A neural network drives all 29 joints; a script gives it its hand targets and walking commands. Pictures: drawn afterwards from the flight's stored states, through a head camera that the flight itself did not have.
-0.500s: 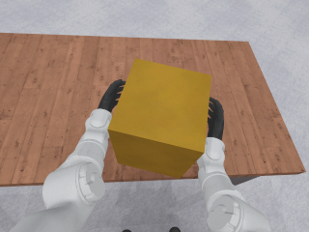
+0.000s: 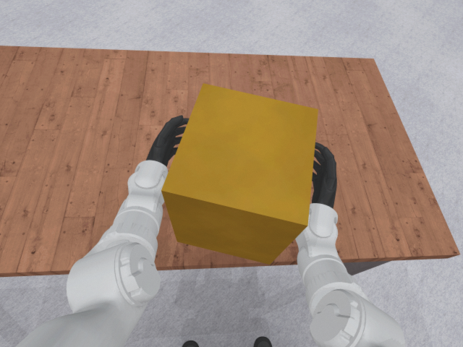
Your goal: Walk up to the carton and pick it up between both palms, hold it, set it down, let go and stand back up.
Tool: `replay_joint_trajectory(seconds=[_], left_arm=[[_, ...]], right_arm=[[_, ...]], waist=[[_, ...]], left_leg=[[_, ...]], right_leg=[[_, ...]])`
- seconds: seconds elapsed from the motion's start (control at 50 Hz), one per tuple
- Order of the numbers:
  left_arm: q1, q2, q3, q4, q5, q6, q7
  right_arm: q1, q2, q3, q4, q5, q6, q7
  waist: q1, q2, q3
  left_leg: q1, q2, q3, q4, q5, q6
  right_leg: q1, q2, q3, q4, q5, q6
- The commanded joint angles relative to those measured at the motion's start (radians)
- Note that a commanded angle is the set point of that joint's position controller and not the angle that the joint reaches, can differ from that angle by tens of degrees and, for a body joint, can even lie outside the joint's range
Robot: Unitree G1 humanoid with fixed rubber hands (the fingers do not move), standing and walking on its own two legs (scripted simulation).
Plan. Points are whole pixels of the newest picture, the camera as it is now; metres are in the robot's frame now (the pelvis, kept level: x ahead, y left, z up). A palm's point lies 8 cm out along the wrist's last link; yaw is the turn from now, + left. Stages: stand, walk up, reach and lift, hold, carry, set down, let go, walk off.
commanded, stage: set down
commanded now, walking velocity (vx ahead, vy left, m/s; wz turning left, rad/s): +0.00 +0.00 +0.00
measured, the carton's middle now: (239, 182) +0.40 -0.01 -0.03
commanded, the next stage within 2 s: none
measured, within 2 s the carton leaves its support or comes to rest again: neither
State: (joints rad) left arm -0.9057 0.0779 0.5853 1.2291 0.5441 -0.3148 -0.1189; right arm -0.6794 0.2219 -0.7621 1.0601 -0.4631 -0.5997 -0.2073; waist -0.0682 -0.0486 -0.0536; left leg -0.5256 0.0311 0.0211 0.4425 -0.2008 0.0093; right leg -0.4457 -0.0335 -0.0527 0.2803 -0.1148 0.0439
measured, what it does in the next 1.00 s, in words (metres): stands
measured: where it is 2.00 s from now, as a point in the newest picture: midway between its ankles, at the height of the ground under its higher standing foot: outside the picture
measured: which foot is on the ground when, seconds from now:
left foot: down 0.00-1.00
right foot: down 0.00-1.00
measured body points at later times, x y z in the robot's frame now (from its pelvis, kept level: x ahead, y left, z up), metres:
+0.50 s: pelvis +0.00 +0.01 -0.01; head +0.11 +0.04 +0.43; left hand +0.45 +0.13 -0.02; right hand +0.38 -0.16 -0.02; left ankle -0.01 +0.10 -0.74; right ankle -0.01 -0.15 -0.74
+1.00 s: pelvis -0.02 +0.02 -0.03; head +0.06 +0.06 +0.41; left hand +0.47 +0.17 +0.03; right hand +0.39 -0.20 +0.04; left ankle -0.01 +0.10 -0.74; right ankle -0.01 -0.15 -0.74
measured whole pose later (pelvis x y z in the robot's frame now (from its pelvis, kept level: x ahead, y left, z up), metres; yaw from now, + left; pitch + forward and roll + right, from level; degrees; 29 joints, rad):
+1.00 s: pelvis -0.02 +0.02 -0.03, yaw -1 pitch +22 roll -5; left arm -1.05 0.32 -0.06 1.52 -0.18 -0.31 -0.03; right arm -0.92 -0.11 -0.11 1.35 0.25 -0.36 -0.22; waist -0.15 0.04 -0.24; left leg -0.81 0.04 0.01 0.74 -0.31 0.03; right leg -0.72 -0.03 -0.05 0.55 -0.20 0.06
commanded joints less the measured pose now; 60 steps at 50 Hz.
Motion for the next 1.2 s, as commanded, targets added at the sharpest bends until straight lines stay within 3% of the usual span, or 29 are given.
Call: replay_joint_trajectory(seconds=[0.0, 0.04, 0.08, 0.1, 0.18, 0.24, 0.28, 0.3, 0.32, 0.4, 0.46, 0.48, 0.5, 0.58, 0.64, 0.7, 0.72, 0.8, 0.82, 0.84, 0.86, 0.88, 0.92, 0.96, 0.98, 1.0, 1.06, 1.16, 1.18], left_arm=[[-0.299, -0.476, -0.142, 0.082, 0.055, -0.002, -0.049], [-0.305, -0.51, -0.16, 0.078, 0.049, -0.003, -0.044], [-0.304, -0.454, -0.135, 0.064, 0.05, -0.004, -0.037], [-0.293, -0.484, -0.149, 0.067, 0.052, -0.002, -0.028], [-0.28, -0.431, -0.135, 0.08, 0.05, -0.003, -0.024], [-0.299, -0.413, -0.125, 0.088, 0.037, -0.001, -0.023], [-0.313, -0.287, -0.07, 0.083, 0.04, -0.003, -0.001], [-0.298, -0.341, -0.144, 0.049, 0.003, -0.01, 0.011], [-0.325, -0.251, -0.103, 0.035, 0.005, -0.014, 0.027], [-0.363, -0.017, -0.19, 0.072, -0.147, -0.045, 0.106], [-0.41, 0.042, -0.264, 0.105, -0.294, -0.066, 0.123], [-0.444, 0.076, -0.303, 0.118, -0.352, -0.076, 0.122], [-0.465, 0.136, -0.311, 0.158, -0.388, -0.097, 0.118], [-0.543, 0.261, -0.379, 0.182, -0.505, -0.171, 0.118], [-0.595, 0.291, -0.441, 0.194, -0.571, -0.174, 0.119], [-0.565, 0.299, -0.466, 0.198, -0.605, -0.155, 0.113], [-0.574, 0.295, -0.476, 0.208, -0.62, -0.14, 0.11], [-0.621, 0.344, -0.554, 0.258, -0.664, -0.101, 0.097], [-0.654, 0.335, -0.587, 0.226, -0.692, -0.093, 0.095], [-0.64, 0.323, -0.616, 0.169, -0.718, -0.078, 0.089], [-0.674, 0.335, -0.617, 0.134, -0.73, -0.059, 0.089], [-0.663, 0.331, -0.647, 0.06, -0.728, -0.042, 0.091], [-0.608, 0.297, -0.68, 0.12, -0.741, -0.01, 0.083], [-0.591, 0.313, -0.692, 0.227, -0.76, 0.01, 0.072], [-0.622, 0.311, -0.715, 0.209, -0.781, 0.018, 0.066], [-0.665, 0.369, -0.717, 0.099, -0.798, 0.026, 0.071], [-0.66, 0.388, -0.738, 0.088, -0.852, 0.059, 0.071], [-0.71, 0.4, -0.8, 0.185, -0.89, 0.082, 0.061], [-0.765, 0.403, -0.821, 0.084, -0.903, 0.082, 0.06]], right_arm=[[-0.271, 0.418, 0.224, 0.166, -0.166, 0.057, 0.117], [-0.267, 0.444, 0.226, 0.15, -0.157, 0.056, 0.119], [-0.281, 0.431, 0.222, 0.135, -0.142, 0.061, 0.123], [-0.276, 0.425, 0.221, 0.155, -0.137, 0.061, 0.126], [-0.274, 0.39, 0.218, 0.16, -0.131, 0.068, 0.123], [-0.263, 0.386, 0.219, 0.182, -0.123, 0.077, 0.117], [-0.274, 0.307, 0.203, 0.216, -0.104, 0.073, 0.109], [-0.244, 0.283, 0.192, 0.174, -0.093, 0.068, 0.101], [-0.248, 0.245, 0.203, 0.199, -0.083, 0.064, 0.092], [-0.318, -0.037, 0.247, 0.204, 0.087, 0.041, 0.039], [-0.393, -0.086, 0.373, 0.198, 0.249, 0.036, 0.007], [-0.415, -0.111, 0.405, 0.192, 0.29, 0.027, -0.002], [-0.449, -0.102, 0.441, 0.183, 0.332, 0.03, -0.007], [-0.464, -0.215, 0.486, 0.15, 0.397, 0.016, -0.04], [-0.472, -0.277, 0.537, 0.218, 0.469, 0.043, -0.044], [-0.498, -0.345, 0.58, 0.128, 0.555, 0.042, -0.042], [-0.515, -0.343, 0.603, 0.147, 0.588, 0.05, -0.046], [-0.597, -0.416, 0.609, 0.132, 0.64, 0.113, -0.04], [-0.604, -0.414, 0.636, 0.141, 0.654, 0.138, -0.039], [-0.554, -0.437, 0.645, 0.11, 0.687, 0.149, -0.038], [-0.612, -0.439, 0.652, 0.092, 0.71, 0.168, -0.028], [-0.583, -0.485, 0.641, 0.089, 0.712, 0.187, -0.021], [-0.546, -0.494, 0.659, 0.198, 0.733, 0.227, -0.002], [-0.602, -0.497, 0.663, 0.209, 0.741, 0.275, 0.011], [-0.622, -0.489, 0.681, 0.179, 0.741, 0.302, 0.008], [-0.636, -0.542, 0.686, 0.095, 0.761, 0.319, 0.009], [-0.663, -0.505, 0.759, 0.008, 0.838, 0.377, 0.023], [-0.685, -0.489, 0.733, 0.083, 0.779, 0.471, 0.03], [-0.702, -0.498, 0.724, 0.033, 0.771, 0.474, 0.026]], waist=[[-0.019, 0.109, -0.353], [-0.028, 0.121, -0.347], [0.005, 0.123, -0.38], [-0.018, 0.142, -0.371], [0.004, 0.141, -0.343], [-0.011, 0.14, -0.359], [0.015, 0.16, -0.406], [-0.025, 0.166, -0.405], [0.01, 0.196, -0.443], [-0.014, 0.18, -0.552], [-0.011, 0.176, -0.633], [-0.038, 0.163, -0.696], [-0.021, 0.172, -0.735], [-0.086, 0.163, -0.946], [-0.102, 0.224, -0.928], [-0.062, 0.243, -0.991], [-0.075, 0.261, -0.976], [-0.076, 0.258, -0.89], [-0.099, 0.235, -0.883], [-0.119, 0.259, -0.894], [-0.095, 0.273, -0.906], [-0.122, 0.295, -0.93], [-0.128, 0.321, -0.816], [-0.094, 0.252, -0.7], [-0.108, 0.21, -0.663], [-0.095, 0.215, -0.743], [-0.084, 0.188, -0.733], [-0.107, 0.178, -0.558], [-0.116, 0.215, -0.596]], left_leg=[[0.232, -0.027, 0.067, -0.004, 0.269, -0.06], [0.255, -0.019, 0.057, -0.013, 0.237, -0.065], [0.259, -0.022, 0.067, 0.004, 0.262, -0.06], [0.269, -0.019, 0.056, -0.01, 0.271, -0.069], [0.249, -0.01, 0.056, -0.001, 0.242, -0.055], [0.258, -0.022, 0.066, 0.019, 0.283, -0.06], [0.279, -0.016, 0.05, 0.033, 0.32, -0.066], [0.298, -0.01, 0.048, 0.037, 0.331, -0.077], [0.313, -0.012, 0.058, 0.052, 0.378, -0.084], [0.282, -0.016, 0.045, 0.085, 0.436, -0.101], [0.195, -0.024, 0.046, 0.122, 0.421, -0.084], [0.201, -0.026, 0.041, 0.142, 0.465, -0.083], [0.156, -0.03, 0.041, 0.171, 0.454, -0.082], [0.155, -0.046, 0.03, 0.246, 0.512, -0.102], [0.248, -0.044, 0.012, 0.282, 0.535, -0.137], [0.319, -0.045, 0.01, 0.324, 0.667, -0.147], [0.349, -0.04, 0.005, 0.343, 0.682, -0.152], [0.269, -0.049, 0.018, 0.308, 0.489, -0.133], [0.248, -0.045, 0.014, 0.308, 0.422, -0.127], [0.284, -0.042, -0.002, 0.306, 0.446, -0.129], [0.321, -0.037, -0.013, 0.311, 0.486, -0.125], [0.379, -0.036, -0.023, 0.311, 0.516, -0.132], [0.428, -0.015, -0.044, 0.307, 0.503, -0.143], [0.351, -0.008, -0.038, 0.283, 0.361, -0.128], [0.314, -0.019, -0.025, 0.257, 0.265, -0.1], [0.335, -0.029, -0.028, 0.247, 0.262, -0.089], [0.322, -0.032, -0.025, 0.235, 0.26, -0.068], [0.275, -0.007, -0.054, 0.159, -0.002, -0.053], [0.29, -0.011, -0.06, 0.154, 0.008, -0.049]], right_leg=[[0.108, 0.059, -0.066, -0.001, 0.121, -0.044], [0.095, 0.058, -0.071, 0.002, 0.104, -0.045], [0.086, 0.059, -0.062, 0.02, 0.105, -0.046], [0.077, 0.059, -0.072, 0.001, 0.1, -0.052], [0.08, 0.064, -0.07, 0.024, 0.07, -0.052], [0.057, 0.061, -0.066, 0.029, 0.104, -0.044], [0.045, 0.061, -0.063, 0.046, 0.123, -0.041], [0.039, 0.066, -0.071, 0.048, 0.128, -0.046], [0.042, 0.069, -0.055, 0.051, 0.134, -0.047], [0.023, 0.073, -0.041, 0.062, 0.197, -0.044], [0.069, 0.068, -0.015, 0.126, 0.308, -0.048], [0.08, 0.07, -0.022, 0.148, 0.37, -0.044], [0.065, 0.065, -0.003, 0.178, 0.383, -0.046], [0.091, 0.065, -0.009, 0.263, 0.547, -0.017], [-0.018, 0.079, -0.027, 0.274, 0.442, -0.026], [-0.059, 0.097, -0.038, 0.282, 0.464, -0.027], [-0.093, 0.1, -0.04, 0.283, 0.448, -0.03], [-0.138, 0.093, -0.05, 0.274, 0.314, -0.034], [-0.133, 0.093, -0.043, 0.279, 0.291, -0.038], [-0.122, 0.089, -0.051, 0.284, 0.305, -0.038], [-0.151, 0.093, -0.046, 0.278, 0.294, -0.044], [-0.166, 0.097, -0.055, 0.27, 0.284, -0.05], [-0.259, 0.107, -0.078, 0.253, 0.179, -0.055], [-0.29, 0.095, -0.066, 0.243, 0.048, -0.057], [-0.253, 0.087, -0.065, 0.221, 0.024, -0.058], [-0.202, 0.084, -0.054, 0.24, 0.055, -0.055], [-0.156, 0.091, -0.047, 0.238, 0.08, -0.049], [-0.189, 0.065, -0.044, 0.215, -0.125, -0.057], [-0.175, 0.059, -0.037, 0.219, -0.105, -0.057]])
